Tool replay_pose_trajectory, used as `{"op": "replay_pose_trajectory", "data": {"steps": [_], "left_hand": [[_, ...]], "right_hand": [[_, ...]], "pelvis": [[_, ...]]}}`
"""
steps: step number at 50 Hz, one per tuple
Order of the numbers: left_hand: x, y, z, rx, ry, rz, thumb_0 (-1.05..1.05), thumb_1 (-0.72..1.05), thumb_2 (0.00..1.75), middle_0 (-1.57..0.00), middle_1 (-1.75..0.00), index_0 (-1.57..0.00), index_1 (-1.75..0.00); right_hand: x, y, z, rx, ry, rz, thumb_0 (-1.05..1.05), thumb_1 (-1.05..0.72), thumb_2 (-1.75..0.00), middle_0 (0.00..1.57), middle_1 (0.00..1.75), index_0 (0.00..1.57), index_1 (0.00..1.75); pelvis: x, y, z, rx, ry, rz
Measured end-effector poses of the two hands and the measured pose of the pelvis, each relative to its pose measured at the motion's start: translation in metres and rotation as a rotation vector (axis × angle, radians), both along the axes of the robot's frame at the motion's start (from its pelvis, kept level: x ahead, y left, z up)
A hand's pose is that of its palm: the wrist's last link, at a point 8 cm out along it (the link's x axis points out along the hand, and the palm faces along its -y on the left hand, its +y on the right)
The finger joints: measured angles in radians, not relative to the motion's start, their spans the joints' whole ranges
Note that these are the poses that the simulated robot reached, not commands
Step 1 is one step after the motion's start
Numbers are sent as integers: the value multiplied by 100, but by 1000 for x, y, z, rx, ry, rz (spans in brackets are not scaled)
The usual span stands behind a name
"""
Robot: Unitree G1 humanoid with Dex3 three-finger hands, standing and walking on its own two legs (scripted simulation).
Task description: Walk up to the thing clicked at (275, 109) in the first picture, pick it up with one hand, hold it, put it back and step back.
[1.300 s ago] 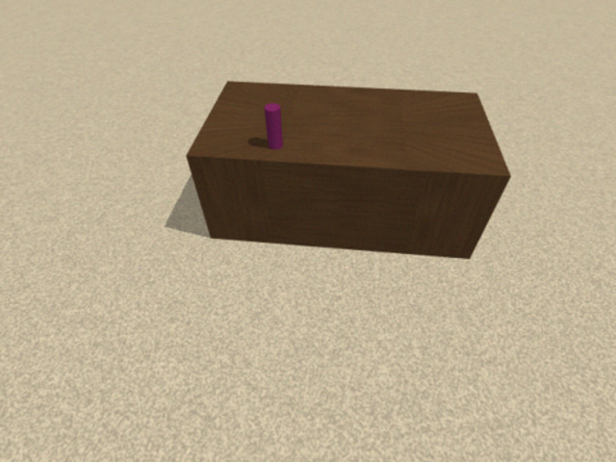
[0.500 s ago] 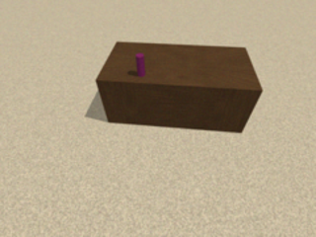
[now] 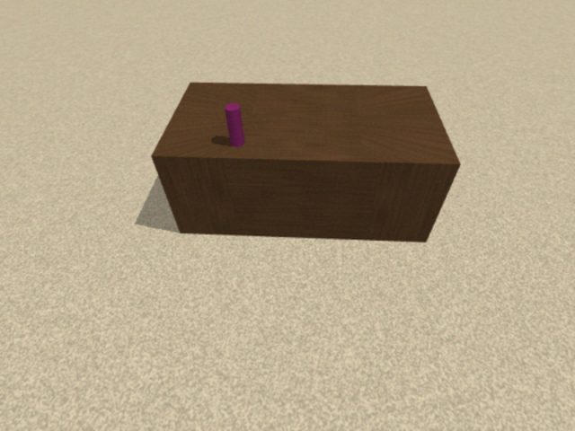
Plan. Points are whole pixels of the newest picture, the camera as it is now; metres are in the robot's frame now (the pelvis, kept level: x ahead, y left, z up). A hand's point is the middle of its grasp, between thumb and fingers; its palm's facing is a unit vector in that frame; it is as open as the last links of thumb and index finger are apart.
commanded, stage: walk up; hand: left
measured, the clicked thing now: (235, 125) +1.18 +0.21 -0.25
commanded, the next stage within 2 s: none
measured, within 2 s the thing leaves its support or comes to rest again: neither
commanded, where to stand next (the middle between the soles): +0.76 +0.01 m, yaw -1 degrees
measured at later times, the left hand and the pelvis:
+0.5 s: hand (146, 415) +0.20 +0.25 -0.16, palm faces +0.01 -0.94 -0.35, open 7.4 cm; pelvis +0.20 -0.02 -0.01, yaw +0 degrees
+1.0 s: hand (183, 250) +0.52 +0.25 -0.14, palm faces -0.07 -0.90 -0.43, open 7.4 cm; pelvis +0.42 -0.03 -0.03, yaw -2 degrees
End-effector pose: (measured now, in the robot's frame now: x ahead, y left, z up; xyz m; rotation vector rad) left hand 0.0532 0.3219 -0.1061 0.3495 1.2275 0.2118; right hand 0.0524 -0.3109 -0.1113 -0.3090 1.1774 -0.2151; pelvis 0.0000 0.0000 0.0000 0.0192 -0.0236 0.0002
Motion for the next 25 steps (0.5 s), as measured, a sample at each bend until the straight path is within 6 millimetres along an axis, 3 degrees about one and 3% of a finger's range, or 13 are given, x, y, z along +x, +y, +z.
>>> {"op": "replay_pose_trajectory", "data": {"steps": [4, 8, 17, 25], "left_hand": [[33, -10, 8, 25, -28, -34, 1, 90, 90, -20, -30, -20, -30], [53, -22, 6, 65, -79, -23, 1, 90, 90, -20, -30, -20, -30], [74, -44, 11, 20, -16, 41, 1, 90, 90, -21, -30, -21, -30], [142, -26, -18, -21, 0, 47, 1, 90, 90, -21, -30, -21, -30]], "right_hand": [[-4, -31, -5, -11, 60, -28, 0, -90, -90, 21, 30, 21, 30], [19, -60, -22, -29, 96, -34, 0, -90, -90, 20, 30, 20, 30], [130, -55, 1, 7, -13, 42, 1, -90, -90, 20, 30, 20, 30], [235, -28, 4, -16, -30, 108, 0, -90, -90, 20, 30, 20, 30]], "pelvis": [[22, -20, -4, 8, -13, -15], [49, -38, -18, -32, -33, -10], [118, -43, 0, -39, -33, -20], [196, -24, -15, -65, -19, 6]]}}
